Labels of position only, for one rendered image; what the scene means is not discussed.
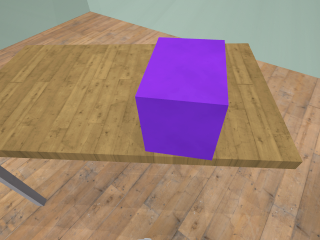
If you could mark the table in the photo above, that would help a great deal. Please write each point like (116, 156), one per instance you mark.
(77, 102)

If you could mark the carton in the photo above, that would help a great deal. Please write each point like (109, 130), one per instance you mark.
(182, 99)

